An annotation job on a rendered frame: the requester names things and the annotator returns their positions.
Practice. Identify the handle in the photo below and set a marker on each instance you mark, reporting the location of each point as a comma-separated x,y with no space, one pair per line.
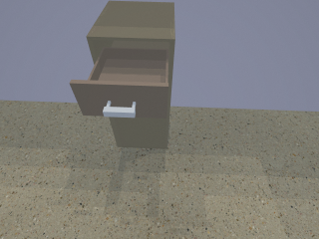
119,112

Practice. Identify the drawer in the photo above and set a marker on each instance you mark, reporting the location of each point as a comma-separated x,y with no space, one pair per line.
123,76

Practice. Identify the cabinet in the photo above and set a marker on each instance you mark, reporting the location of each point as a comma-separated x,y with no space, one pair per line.
139,25

